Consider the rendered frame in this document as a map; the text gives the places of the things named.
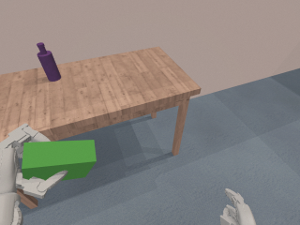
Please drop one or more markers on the sponge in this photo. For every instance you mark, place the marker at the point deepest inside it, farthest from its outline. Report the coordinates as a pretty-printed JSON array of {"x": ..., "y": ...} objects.
[{"x": 45, "y": 159}]

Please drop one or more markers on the robot right hand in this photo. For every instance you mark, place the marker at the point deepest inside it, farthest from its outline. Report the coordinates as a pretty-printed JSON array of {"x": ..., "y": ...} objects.
[{"x": 240, "y": 215}]

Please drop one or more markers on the table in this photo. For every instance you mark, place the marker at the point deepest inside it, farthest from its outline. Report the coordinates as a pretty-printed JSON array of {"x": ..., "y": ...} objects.
[{"x": 95, "y": 93}]

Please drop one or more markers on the robot left hand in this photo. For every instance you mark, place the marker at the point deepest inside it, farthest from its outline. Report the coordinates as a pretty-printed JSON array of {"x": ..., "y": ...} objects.
[{"x": 11, "y": 149}]

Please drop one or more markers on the robot left forearm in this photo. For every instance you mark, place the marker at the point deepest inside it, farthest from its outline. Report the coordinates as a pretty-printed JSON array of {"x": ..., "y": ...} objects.
[{"x": 10, "y": 213}]

